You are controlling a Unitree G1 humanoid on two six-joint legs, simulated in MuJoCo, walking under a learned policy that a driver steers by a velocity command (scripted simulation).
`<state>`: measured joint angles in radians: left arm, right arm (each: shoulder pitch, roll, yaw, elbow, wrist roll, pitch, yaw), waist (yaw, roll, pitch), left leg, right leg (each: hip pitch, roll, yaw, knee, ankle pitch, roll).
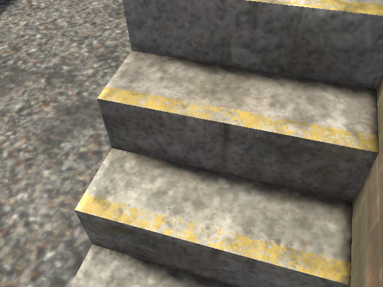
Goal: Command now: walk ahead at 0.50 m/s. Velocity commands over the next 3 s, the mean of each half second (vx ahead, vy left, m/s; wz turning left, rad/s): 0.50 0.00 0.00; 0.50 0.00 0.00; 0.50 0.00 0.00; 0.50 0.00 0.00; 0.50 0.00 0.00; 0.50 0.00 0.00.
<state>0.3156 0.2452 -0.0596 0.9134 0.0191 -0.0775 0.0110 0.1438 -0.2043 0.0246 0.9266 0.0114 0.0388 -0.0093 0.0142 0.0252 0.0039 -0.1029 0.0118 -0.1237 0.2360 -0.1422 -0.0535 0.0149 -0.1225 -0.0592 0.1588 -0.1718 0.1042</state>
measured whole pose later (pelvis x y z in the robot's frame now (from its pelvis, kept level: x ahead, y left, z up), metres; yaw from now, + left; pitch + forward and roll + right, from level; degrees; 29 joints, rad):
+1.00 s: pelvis +0.00 +0.00 +0.00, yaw +0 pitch +0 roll +1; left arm 0.32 0.25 -0.06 0.91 0.02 -0.08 0.01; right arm 0.15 -0.20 0.03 0.92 0.01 0.04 -0.01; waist 0.01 0.02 0.00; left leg -0.10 0.01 -0.13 0.23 -0.14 -0.06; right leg 0.02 -0.12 -0.05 0.15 -0.17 0.10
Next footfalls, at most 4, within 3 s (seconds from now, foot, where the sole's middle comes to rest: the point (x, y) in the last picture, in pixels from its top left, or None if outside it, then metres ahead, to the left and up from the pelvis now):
none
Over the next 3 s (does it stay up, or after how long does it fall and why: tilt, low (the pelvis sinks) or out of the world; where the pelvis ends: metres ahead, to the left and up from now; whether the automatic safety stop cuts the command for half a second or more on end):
stays up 0.00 0.00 0.00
